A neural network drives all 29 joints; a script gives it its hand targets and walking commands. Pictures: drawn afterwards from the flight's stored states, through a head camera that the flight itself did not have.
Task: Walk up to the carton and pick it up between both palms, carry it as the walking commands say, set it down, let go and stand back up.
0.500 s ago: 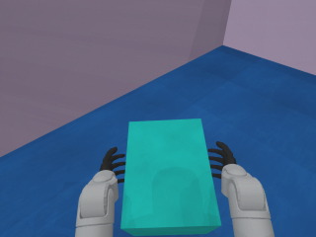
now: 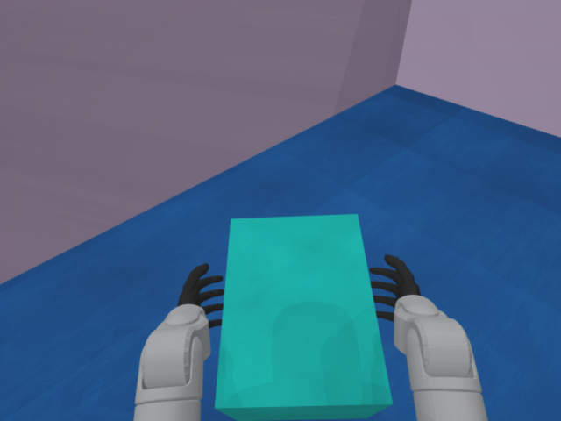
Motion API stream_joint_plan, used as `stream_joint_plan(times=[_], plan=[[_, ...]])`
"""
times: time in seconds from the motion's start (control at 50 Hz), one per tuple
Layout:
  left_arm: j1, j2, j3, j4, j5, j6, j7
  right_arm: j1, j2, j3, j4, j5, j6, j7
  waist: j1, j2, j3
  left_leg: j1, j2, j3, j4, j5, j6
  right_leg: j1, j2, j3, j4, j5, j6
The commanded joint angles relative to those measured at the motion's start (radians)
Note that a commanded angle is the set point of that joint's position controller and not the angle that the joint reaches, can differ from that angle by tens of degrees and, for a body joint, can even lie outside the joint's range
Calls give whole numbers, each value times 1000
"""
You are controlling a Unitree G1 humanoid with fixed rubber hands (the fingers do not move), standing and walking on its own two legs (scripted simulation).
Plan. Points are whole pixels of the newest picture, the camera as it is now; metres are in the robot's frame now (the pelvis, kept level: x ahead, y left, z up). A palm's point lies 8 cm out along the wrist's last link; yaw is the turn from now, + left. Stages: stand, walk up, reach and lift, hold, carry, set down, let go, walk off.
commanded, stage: carry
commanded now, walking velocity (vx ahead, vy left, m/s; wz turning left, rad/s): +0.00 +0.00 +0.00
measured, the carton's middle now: (297, 317) +0.32 +0.00 -0.03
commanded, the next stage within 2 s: hold in 0.14 s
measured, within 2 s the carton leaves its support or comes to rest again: neither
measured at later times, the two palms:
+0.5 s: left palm (177, 312) +0.29 +0.17 +0.04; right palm (383, 299) +0.29 -0.12 +0.05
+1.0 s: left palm (197, 328) +0.31 +0.17 -0.04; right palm (375, 320) +0.31 -0.13 -0.04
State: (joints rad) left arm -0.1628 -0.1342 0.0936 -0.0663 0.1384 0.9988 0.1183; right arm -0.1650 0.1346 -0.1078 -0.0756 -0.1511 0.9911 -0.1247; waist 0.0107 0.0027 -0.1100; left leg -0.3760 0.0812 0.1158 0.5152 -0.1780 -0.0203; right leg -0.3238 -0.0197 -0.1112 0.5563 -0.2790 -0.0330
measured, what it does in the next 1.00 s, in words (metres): stands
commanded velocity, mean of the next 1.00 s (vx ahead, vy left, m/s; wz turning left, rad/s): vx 0.00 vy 0.00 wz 0.00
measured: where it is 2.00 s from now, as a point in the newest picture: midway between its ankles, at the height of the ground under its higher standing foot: outside the picture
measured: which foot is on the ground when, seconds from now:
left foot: down 0.00-1.00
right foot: down 0.00-1.00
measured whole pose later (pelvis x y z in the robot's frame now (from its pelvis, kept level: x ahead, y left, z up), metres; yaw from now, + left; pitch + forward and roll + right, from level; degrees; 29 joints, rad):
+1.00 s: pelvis -0.03 +0.03 -0.02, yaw -6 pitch +7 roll +0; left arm -0.47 -0.22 0.48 0.48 0.39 0.41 0.03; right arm -0.54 0.18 -0.44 0.61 -0.39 0.37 0.00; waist 0.06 -0.02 0.06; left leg -0.58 0.02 0.03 0.68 -0.23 0.00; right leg -0.57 0.00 0.01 0.72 -0.28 -0.01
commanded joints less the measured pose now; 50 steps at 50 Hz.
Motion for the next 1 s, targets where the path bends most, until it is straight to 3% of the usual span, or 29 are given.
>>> stream_joint_plan(times=[0.0, 0.12, 0.14, 0.16, 0.18, 0.22, 0.24, 0.26, 0.38, 0.44, 0.52, 0.62, 0.74, 0.88, 0.98], plan=[[-457, -775, -504, -142, -304, -58, -233, -429, 798, 513, -118, 303, -44, 234, 1, -9, -257, 155, 76, -80, -47, 92, 13, 41, -122, 110, -114, 130, 9], [-446, -759, -496, -141, -295, -75, -229, -418, 784, 506, -117, 295, -61, 229, 1, -10, -256, 158, 75, -77, -42, 95, 14, 44, -122, 109, -112, 142, 8], [-290, -679, -325, 210, -154, -134, -244, -289, 779, 328, 234, 108, -139, 261, 24, -118, -17, 329, -168, -144, -45, 44, 30, 70, 39, 228, -189, 100, -8], [-371, -649, -389, 171, -157, -215, -257, -355, 808, 375, 269, 127, -220, 258, 39, -100, -47, 333, -170, -140, -34, 59, 42, 72, 39, 231, -195, 79, -12], [-449, -709, -477, 83, -190, -265, -280, -406, 879, 449, 179, 166, -273, 266, 34, -74, -127, 327, -182, -151, -34, 126, 55, 130, 56, 231, -168, 155, -10], [-542, -850, -547, -8, -231, -297, -309, -554, 1038, 570, 99, 230, -307, 290, 75, -56, -276, 316, -191, -171, -26, 225, 51, 242, 58, 258, -113, 349, -5], [-576, -879, -553, -30, -248, -297, -315, -595, 1077, 601, 98, 250, -310, 298, 80, -53, -320, 324, -193, -171, -21, 240, 46, 266, 52, 273, -100, 399, -1], [-639, -906, -533, -106, -227, -307, -329, -661, 1116, 640, 96, 281, -316, 319, 95, -14, -345, 318, -172, -190, -71, 224, 39, 306, 42, 271, -128, 452, 23], [-587, -943, -427, 200, -154, -272, -366, -583, 1088, 457, 365, 169, -308, 353, 56, -4, -124, 345, -166, -180, -121, 108, 34, 201, 65, 241, -192, 215, 13], [-628, -974, -328, 345, -102, -294, -380, -637, 1058, 348, 502, 102, -338, 382, 57, 0, -54, 336, -157, -175, -133, 25, 29, 145, 76, 222, -198, 76, -8], [-700, -999, -235, 450, -52, -337, -383, -711, 1011, 235, 616, 38, -396, 405, 64, 30, -56, 306, -147, -175, -129, -12, 16, 120, 91, 202, -164, 28, -33], [-776, -1029, -200, 522, -31, -407, -372, -790, 946, 159, 666, -12, -478, 411, 47, 53, -111, 272, -138, -193, -100, -11, 0, 83, 107, 187, -104, 36, -44], [-828, -1016, -160, 575, -1, -500, -353, -855, 923, 127, 699, -43, -563, 404, 32, 31, -180, 207, -144, -202, -34, -23, -2, 2, 119, 184, -34, 20, -41], [-837, -953, -101, 607, 62, -600, -336, -887, 928, 126, 740, -67, -645, 394, 70, 10, -271, 95, -164, -177, 55, 38, 14, -101, 129, 183, 37, 59, -29], [-869, -923, -117, 593, 77, -659, -348, -897, 951, 141, 755, -84, -690, 381, 70, -7, -365, 7, -180, -160, 138, 83, 25, -179, 136, 179, 101, 114, -15]])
